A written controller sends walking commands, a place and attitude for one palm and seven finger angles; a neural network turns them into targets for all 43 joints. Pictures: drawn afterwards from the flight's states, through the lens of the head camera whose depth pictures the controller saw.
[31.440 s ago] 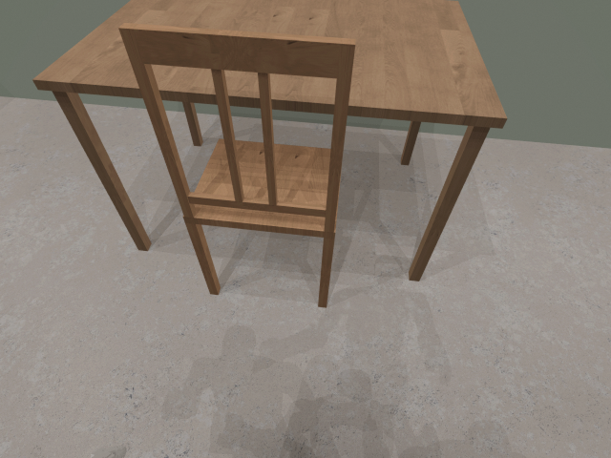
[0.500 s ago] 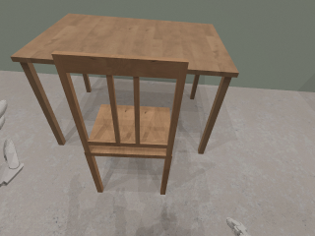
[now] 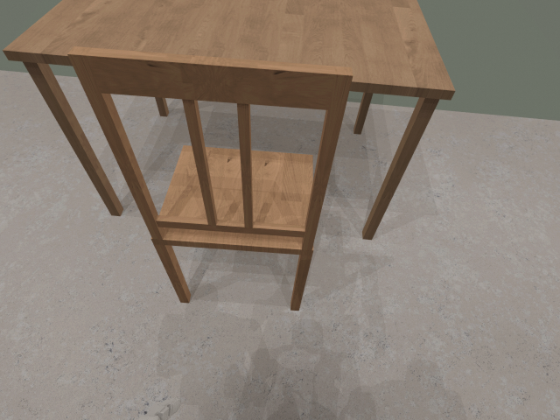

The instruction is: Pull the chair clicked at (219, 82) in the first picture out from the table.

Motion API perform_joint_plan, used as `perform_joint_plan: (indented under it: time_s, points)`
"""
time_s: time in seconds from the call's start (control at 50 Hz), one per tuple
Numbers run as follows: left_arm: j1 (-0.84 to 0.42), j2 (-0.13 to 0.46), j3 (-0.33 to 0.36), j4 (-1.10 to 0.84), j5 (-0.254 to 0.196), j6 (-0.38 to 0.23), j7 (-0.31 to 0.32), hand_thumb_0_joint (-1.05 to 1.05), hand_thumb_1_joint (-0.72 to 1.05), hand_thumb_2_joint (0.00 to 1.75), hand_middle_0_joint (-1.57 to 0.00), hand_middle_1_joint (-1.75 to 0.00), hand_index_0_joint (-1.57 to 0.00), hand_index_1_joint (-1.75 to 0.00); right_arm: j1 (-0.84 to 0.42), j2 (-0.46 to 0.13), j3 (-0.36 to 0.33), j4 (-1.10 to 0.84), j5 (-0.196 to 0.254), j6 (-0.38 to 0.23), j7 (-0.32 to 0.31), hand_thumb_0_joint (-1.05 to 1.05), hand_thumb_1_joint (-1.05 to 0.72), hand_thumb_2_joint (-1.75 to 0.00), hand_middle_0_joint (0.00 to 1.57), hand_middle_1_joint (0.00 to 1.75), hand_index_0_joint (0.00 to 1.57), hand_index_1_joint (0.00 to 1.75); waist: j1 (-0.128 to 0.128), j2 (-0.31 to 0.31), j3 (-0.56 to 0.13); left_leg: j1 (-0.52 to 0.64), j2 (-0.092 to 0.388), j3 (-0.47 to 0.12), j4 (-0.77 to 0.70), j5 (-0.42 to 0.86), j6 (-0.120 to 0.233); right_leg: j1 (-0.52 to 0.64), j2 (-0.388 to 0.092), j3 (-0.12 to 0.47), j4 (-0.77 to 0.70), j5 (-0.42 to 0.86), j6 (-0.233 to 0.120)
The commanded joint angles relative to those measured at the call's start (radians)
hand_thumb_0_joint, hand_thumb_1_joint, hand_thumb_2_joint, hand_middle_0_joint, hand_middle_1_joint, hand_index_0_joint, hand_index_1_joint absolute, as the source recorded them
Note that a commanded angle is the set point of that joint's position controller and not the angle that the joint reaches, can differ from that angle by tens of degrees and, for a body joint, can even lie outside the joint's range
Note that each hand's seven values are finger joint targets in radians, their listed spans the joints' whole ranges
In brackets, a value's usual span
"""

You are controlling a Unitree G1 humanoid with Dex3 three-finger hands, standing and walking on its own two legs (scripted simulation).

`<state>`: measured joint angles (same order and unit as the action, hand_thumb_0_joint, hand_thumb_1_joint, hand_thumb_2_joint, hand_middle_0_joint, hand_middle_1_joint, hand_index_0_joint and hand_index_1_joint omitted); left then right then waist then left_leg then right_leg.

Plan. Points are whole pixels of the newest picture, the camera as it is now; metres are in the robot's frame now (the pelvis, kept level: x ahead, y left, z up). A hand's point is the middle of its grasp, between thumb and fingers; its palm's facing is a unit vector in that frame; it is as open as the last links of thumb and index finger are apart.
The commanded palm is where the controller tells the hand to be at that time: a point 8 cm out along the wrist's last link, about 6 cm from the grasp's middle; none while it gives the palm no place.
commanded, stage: let the arm hang, fingers relaxed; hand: left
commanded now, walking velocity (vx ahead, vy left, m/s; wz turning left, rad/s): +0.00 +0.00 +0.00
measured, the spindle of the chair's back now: (203, 171) +0.59 +0.18 -0.06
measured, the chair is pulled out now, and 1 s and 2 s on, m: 0.19 0.19 0.19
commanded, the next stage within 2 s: look to check the result in 0.76 s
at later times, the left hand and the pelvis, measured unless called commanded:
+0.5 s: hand out of the picture +0.03 +0.19 -0.16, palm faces -0.01 -0.97 -0.23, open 7.4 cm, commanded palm none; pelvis +0.02 +0.01 +0.01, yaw -2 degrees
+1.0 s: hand out of the picture +0.01 +0.18 -0.16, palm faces -0.01 -0.98 -0.18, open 7.4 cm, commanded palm none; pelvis +0.02 +0.02 +0.01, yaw -3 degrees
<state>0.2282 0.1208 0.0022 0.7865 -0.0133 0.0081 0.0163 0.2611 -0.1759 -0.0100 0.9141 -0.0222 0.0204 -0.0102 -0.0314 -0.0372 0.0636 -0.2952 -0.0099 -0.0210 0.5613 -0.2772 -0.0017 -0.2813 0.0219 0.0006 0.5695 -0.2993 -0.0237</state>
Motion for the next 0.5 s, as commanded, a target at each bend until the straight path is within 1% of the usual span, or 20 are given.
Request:
perform_joint_plan:
  time_s: [0.0, 0.02, 0.04, 0.06, 0.08, 0.12, 0.14, 0.16, 0.18, 0.22, 0.24, 0.26, 0.28, 0.32, 0.34, 0.36, 0.38, 0.42, 0.44, 0.48]
  points:
    - [0.037, 0.183, 0.044, 0.028, 0.019, -0.031, 0.016, 0.00, 0.90, 0.90, -0.20, -0.30, -0.20, -0.30, 0.007, -0.111, -0.026, -0.018, 0.004, -0.042, -0.013, 0.00, -0.90, -0.90, 0.20, 0.30, 0.20, 0.30, 0.022, 0.155, -0.215, 0.141, 0.085, -0.061, -0.106, 0.312, 0.040, 0.138, -0.098, 0.117, -0.139, 0.322, -0.029]
    - [0.034, 0.178, 0.039, 0.050, 0.017, -0.030, 0.017, 0.00, 0.90, 0.90, -0.20, -0.30, -0.20, -0.30, 0.011, -0.110, -0.025, -0.001, 0.006, -0.041, -0.015, 0.00, -0.90, -0.90, 0.20, 0.30, 0.20, 0.30, 0.022, 0.154, -0.215, 0.151, 0.089, -0.056, -0.112, 0.319, 0.038, 0.144, -0.097, 0.111, -0.144, 0.327, -0.028]
    - [0.024, 0.176, 0.034, 0.064, 0.018, -0.027, 0.019, 0.00, 0.90, 0.90, -0.20, -0.30, -0.20, -0.30, 0.012, -0.107, -0.027, 0.003, 0.008, -0.036, -0.018, 0.00, -0.90, -0.90, 0.20, 0.30, 0.20, 0.30, 0.021, 0.090, -0.172, 0.147, 0.096, -0.060, -0.124, 0.305, 0.039, 0.124, -0.091, 0.101, -0.162, 0.313, -0.026]
    - [0.021, 0.167, 0.032, 0.084, 0.018, -0.025, 0.019, 0.00, 0.90, 0.90, -0.20, -0.30, -0.20, -0.30, 0.015, -0.108, -0.028, 0.018, 0.009, -0.034, -0.019, 0.00, -0.90, -0.90, 0.20, 0.30, 0.20, 0.30, 0.021, 0.088, -0.152, 0.144, 0.096, -0.056, -0.135, 0.278, 0.038, 0.115, -0.093, 0.103, -0.177, 0.299, -0.024]
    - [0.016, 0.166, 0.030, 0.102, 0.017, -0.024, 0.019, 0.00, 0.90, 0.90, -0.20, -0.30, -0.20, -0.30, 0.026, -0.105, -0.026, 0.033, 0.009, -0.032, -0.020, 0.00, -0.90, -0.90, 0.20, 0.30, 0.20, 0.30, 0.018, 0.071, -0.138, 0.140, 0.098, -0.057, -0.146, 0.260, 0.038, 0.116, -0.092, 0.105, -0.186, 0.288, -0.024]
    - [0.018, 0.164, 0.025, 0.135, 0.017, -0.022, 0.020, 0.00, 0.90, 0.90, -0.20, -0.30, -0.20, -0.30, 0.034, -0.100, -0.026, 0.058, 0.009, -0.028, -0.020, 0.00, -0.90, -0.90, 0.20, 0.30, 0.20, 0.30, 0.018, 0.063, -0.114, 0.142, 0.098, -0.054, -0.163, 0.221, 0.036, 0.105, -0.091, 0.109, -0.204, 0.257, -0.024]
    - [0.016, 0.168, 0.024, 0.149, 0.017, -0.021, 0.020, 0.00, 0.90, 0.90, -0.20, -0.30, -0.20, -0.30, 0.036, -0.101, -0.025, 0.065, 0.010, -0.027, -0.021, 0.00, -0.90, -0.90, 0.20, 0.30, 0.20, 0.30, 0.019, 0.059, -0.089, 0.136, 0.100, -0.055, -0.174, 0.213, 0.038, 0.096, -0.087, 0.107, -0.211, 0.242, -0.024]
    - [0.021, 0.165, 0.023, 0.163, 0.017, -0.021, 0.020, 0.00, 0.90, 0.90, -0.20, -0.30, -0.20, -0.30, 0.039, -0.097, -0.024, 0.077, 0.010, -0.027, -0.021, 0.00, -0.90, -0.90, 0.20, 0.30, 0.20, 0.30, 0.020, 0.054, -0.075, 0.135, 0.101, -0.051, -0.183, 0.208, 0.038, 0.094, -0.089, 0.110, -0.218, 0.238, -0.022]
    - [0.025, 0.165, 0.020, 0.179, 0.017, -0.020, 0.020, 0.00, 0.90, 0.90, -0.20, -0.30, -0.20, -0.30, 0.038, -0.096, -0.022, 0.088, 0.010, -0.025, -0.021, 0.00, -0.90, -0.90, 0.20, 0.30, 0.20, 0.30, 0.020, 0.036, -0.062, 0.138, 0.099, -0.052, -0.190, 0.185, 0.038, 0.084, -0.089, 0.114, -0.228, 0.216, -0.021]
    - [0.029, 0.162, 0.017, 0.201, 0.017, -0.020, 0.020, 0.00, 0.90, 0.90, -0.20, -0.30, -0.20, -0.30, 0.050, -0.094, -0.021, 0.105, 0.009, -0.025, -0.021, 0.00, -0.90, -0.90, 0.20, 0.30, 0.20, 0.30, 0.016, 0.023, -0.048, 0.147, 0.100, -0.050, -0.202, 0.161, 0.038, 0.070, -0.086, 0.119, -0.240, 0.187, -0.020]
    - [0.031, 0.164, 0.015, 0.209, 0.018, -0.019, 0.021, 0.00, 0.90, 0.90, -0.20, -0.30, -0.20, -0.30, 0.051, -0.096, -0.021, 0.111, 0.010, -0.023, -0.021, 0.00, -0.90, -0.90, 0.20, 0.30, 0.20, 0.30, 0.018, 0.028, -0.028, 0.140, 0.101, -0.049, -0.211, 0.147, 0.039, 0.063, -0.085, 0.117, -0.248, 0.169, -0.020]
    - [0.035, 0.163, 0.013, 0.217, 0.017, -0.019, 0.022, 0.00, 0.90, 0.90, -0.20, -0.30, -0.20, -0.30, 0.053, -0.094, -0.019, 0.120, 0.009, -0.023, -0.020, 0.00, -0.90, -0.90, 0.20, 0.30, 0.20, 0.30, 0.017, 0.020, -0.023, 0.142, 0.102, -0.049, -0.218, 0.144, 0.040, 0.059, -0.084, 0.120, -0.248, 0.164, -0.019]
    - [0.045, 0.161, 0.012, 0.225, 0.017, -0.020, 0.022, 0.00, 0.90, 0.90, -0.20, -0.30, -0.20, -0.30, 0.058, -0.096, -0.017, 0.127, 0.009, -0.026, -0.021, 0.00, -0.90, -0.90, 0.20, 0.30, 0.20, 0.30, 0.018, 0.022, -0.035, 0.153, 0.103, -0.047, -0.219, 0.150, 0.041, 0.064, -0.086, 0.125, -0.250, 0.170, -0.018]
    - [0.057, 0.162, 0.009, 0.241, 0.017, -0.024, 0.023, 0.00, 0.90, 0.90, -0.20, -0.30, -0.20, -0.30, 0.065, -0.093, -0.017, 0.139, 0.010, -0.028, -0.021, 0.00, -0.90, -0.90, 0.20, 0.30, 0.20, 0.30, 0.017, -0.003, -0.044, 0.170, 0.101, -0.044, -0.215, 0.166, 0.040, 0.069, -0.090, 0.126, -0.251, 0.192, -0.016]
    - [0.056, 0.163, 0.009, 0.248, 0.018, -0.023, 0.025, 0.00, 0.90, 0.90, -0.20, -0.30, -0.20, -0.30, 0.060, -0.092, -0.017, 0.145, 0.012, -0.025, -0.021, 0.00, -0.90, -0.90, 0.20, 0.30, 0.20, 0.30, 0.018, -0.005, -0.016, 0.163, 0.100, -0.041, -0.218, 0.156, 0.040, 0.057, -0.088, 0.124, -0.258, 0.181, -0.017]
    - [0.059, 0.161, 0.007, 0.254, 0.018, -0.023, 0.024, 0.00, 0.90, 0.90, -0.20, -0.30, -0.20, -0.30, 0.063, -0.088, -0.014, 0.151, 0.011, -0.026, -0.021, 0.00, -0.90, -0.90, 0.20, 0.30, 0.20, 0.30, 0.018, 0.012, -0.008, 0.159, 0.099, -0.039, -0.224, 0.152, 0.040, 0.054, -0.090, 0.128, -0.259, 0.175, -0.016]
    - [0.069, 0.159, 0.007, 0.261, 0.017, -0.024, 0.024, 0.00, 0.90, 0.90, -0.20, -0.30, -0.20, -0.30, 0.066, -0.085, -0.013, 0.158, 0.010, -0.027, -0.021, 0.00, -0.90, -0.90, 0.20, 0.30, 0.20, 0.30, 0.019, 0.010, -0.019, 0.166, 0.098, -0.039, -0.223, 0.157, 0.040, 0.059, -0.090, 0.131, -0.260, 0.182, -0.016]
    - [0.081, 0.156, 0.006, 0.272, 0.017, -0.026, 0.025, 0.00, 0.90, 0.90, -0.20, -0.30, -0.20, -0.30, 0.071, -0.081, -0.012, 0.169, 0.011, -0.028, -0.022, 0.00, -0.90, -0.90, 0.20, 0.30, 0.20, 0.30, 0.018, 0.008, -0.015, 0.171, 0.098, -0.037, -0.226, 0.156, 0.040, 0.059, -0.091, 0.131, -0.264, 0.180, -0.014]
    - [0.081, 0.157, 0.004, 0.276, 0.018, -0.025, 0.026, 0.00, 0.90, 0.90, -0.20, -0.30, -0.20, -0.30, 0.070, -0.081, -0.012, 0.172, 0.013, -0.026, -0.022, 0.00, -0.90, -0.90, 0.20, 0.30, 0.20, 0.30, 0.018, 0.016, 0.020, 0.159, 0.098, -0.037, -0.229, 0.143, 0.039, 0.042, -0.090, 0.126, -0.268, 0.164, -0.014]
    - [0.095, 0.146, 0.004, 0.288, 0.017, -0.027, 0.026, 0.00, 0.90, 0.90, -0.20, -0.30, -0.20, -0.30, 0.079, -0.072, -0.010, 0.183, 0.011, -0.028, -0.023, 0.00, -0.90, -0.90, 0.20, 0.30, 0.20, 0.30, 0.018, 0.035, 0.009, 0.164, 0.097, -0.035, -0.233, 0.142, 0.039, 0.047, -0.091, 0.134, -0.272, 0.159, -0.015]
